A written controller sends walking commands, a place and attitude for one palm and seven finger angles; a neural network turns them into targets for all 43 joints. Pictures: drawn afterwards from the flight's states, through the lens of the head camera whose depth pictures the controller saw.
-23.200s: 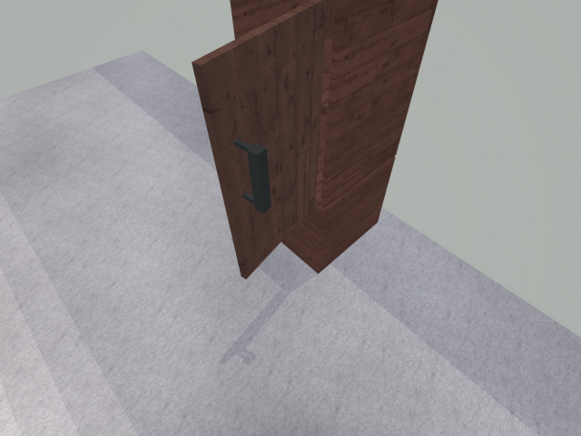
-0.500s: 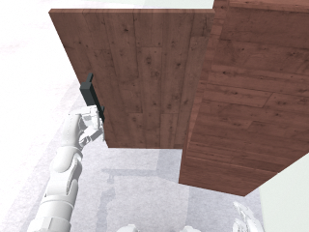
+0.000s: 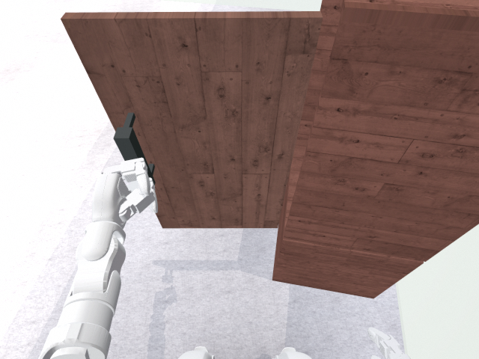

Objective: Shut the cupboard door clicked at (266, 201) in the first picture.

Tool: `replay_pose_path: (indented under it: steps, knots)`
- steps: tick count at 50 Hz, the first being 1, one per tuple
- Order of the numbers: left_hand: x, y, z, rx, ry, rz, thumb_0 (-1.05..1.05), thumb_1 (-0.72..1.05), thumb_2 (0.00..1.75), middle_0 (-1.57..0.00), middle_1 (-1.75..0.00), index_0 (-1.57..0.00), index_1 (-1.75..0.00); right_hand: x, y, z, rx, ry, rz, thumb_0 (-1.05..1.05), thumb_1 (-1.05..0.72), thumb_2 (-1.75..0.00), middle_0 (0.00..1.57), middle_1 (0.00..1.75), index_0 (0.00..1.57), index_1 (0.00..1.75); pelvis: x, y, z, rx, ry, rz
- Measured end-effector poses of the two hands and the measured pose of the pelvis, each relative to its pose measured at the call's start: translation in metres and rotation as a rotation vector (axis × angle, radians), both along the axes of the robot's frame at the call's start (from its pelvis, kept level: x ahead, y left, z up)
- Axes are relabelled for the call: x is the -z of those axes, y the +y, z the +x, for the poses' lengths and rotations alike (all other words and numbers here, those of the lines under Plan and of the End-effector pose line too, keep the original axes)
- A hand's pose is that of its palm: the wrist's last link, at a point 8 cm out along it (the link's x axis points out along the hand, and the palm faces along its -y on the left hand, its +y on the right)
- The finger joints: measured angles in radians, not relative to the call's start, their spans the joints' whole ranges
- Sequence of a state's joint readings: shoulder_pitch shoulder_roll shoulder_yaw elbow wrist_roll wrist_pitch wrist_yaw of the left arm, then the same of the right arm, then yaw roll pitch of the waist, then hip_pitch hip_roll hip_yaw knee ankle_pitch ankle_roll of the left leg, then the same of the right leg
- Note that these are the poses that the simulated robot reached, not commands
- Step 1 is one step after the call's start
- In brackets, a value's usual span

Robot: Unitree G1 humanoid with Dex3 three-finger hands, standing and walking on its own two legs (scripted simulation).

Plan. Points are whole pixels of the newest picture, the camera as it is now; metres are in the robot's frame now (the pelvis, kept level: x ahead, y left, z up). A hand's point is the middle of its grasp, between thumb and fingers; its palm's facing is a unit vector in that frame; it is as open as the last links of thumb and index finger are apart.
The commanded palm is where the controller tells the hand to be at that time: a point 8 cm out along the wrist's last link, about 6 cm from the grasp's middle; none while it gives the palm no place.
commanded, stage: push the door shut along its arc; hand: left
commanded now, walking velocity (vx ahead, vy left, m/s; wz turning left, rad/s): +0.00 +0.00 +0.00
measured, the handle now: (139, 154) +0.46 +0.20 +0.06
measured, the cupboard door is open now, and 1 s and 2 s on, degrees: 100 83 72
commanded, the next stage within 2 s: pull the fist back off the door in 1.94 s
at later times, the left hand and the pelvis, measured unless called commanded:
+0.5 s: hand (149, 172) +0.41 +0.17 +0.08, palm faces -0.06 -1.00 -0.03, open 3.1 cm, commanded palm +0.39 +0.21 +0.07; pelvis -0.01 +0.01 -0.01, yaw +1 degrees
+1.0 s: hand (167, 147) +0.47 +0.15 +0.07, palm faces -0.20 -0.98 -0.03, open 3.1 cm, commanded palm +0.47 +0.18 +0.07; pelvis -0.02 +0.01 -0.03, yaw +1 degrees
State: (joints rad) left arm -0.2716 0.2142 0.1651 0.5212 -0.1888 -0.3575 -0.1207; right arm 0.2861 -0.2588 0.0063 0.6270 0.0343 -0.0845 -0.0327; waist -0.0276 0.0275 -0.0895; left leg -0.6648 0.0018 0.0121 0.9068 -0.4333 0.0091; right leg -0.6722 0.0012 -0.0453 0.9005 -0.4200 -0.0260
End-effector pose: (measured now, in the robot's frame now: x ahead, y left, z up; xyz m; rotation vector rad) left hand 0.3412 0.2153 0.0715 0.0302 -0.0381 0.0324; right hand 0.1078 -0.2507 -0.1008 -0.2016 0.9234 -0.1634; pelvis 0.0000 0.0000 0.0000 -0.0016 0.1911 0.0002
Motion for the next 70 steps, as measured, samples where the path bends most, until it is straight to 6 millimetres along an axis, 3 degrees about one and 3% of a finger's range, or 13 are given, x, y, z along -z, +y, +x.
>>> replay_pose_path:
  steps: [8,16,40,51,65,70]
  knots:
    - [-0.002,0.004,0.0,0.012,0.006,0.0,0.01,0.9,0.9,-1.3,-1.5,-1.3,-1.5,-0.004,0.004,0.011,-0.012,-0.037,0.006,0.01,-0.9,-0.9,0.2,0.3,0.2,0.3,-0.001,0.0,-0.001,-0.001,-0.005,0.0]
    - [-0.004,0.005,0.023,0.065,0.007,0.006,0.02,0.9,0.9,-1.31,-1.5,-1.31,-1.5,0.0,0.004,0.008,-0.018,-0.023,-0.012,0.01,-0.9,-0.9,0.2,0.3,0.2,0.3,0.004,0.002,-0.006,-0.014,0.007,-0.008]
    - [-0.004,0.007,0.083,0.177,0.049,0.017,0.02,0.9,0.9,-1.32,-1.5,-1.32,-1.5,0.021,-0.001,-0.076,0.05,0.201,-0.049,0.01,-0.9,-0.9,0.2,0.3,0.2,0.3,0.017,0.012,-0.021,-0.023,0.08,-0.026]
    - [-0.003,-0.008,0.118,0.239,0.062,0.01,0.02,0.9,0.9,-1.31,-1.5,-1.3,-1.5,0.027,-0.003,-0.104,0.084,0.269,-0.069,0.01,-0.9,-0.9,0.2,0.3,0.2,0.3,0.026,0.015,-0.023,-0.018,0.133,-0.034]
    - [-0.003,-0.047,0.168,0.328,0.088,-0.012,0.02,0.9,0.9,-1.3,-1.5,-1.3,-1.5,0.03,0.0,-0.131,0.159,0.344,-0.053,0.01,-0.9,-0.9,0.2,0.3,0.21,0.3,0.033,0.013,-0.016,0.011,0.19,-0.035]
    - [-0.003,-0.048,0.178,0.343,0.085,-0.005,0.01,0.87,0.91,-1.3,-1.5,-1.3,-1.5,0.032,0.002,-0.14,0.186,0.378,-0.042,0.0,-0.9,-0.9,0.2,0.3,0.21,0.3,0.034,0.012,-0.012,0.023,0.205,-0.032]
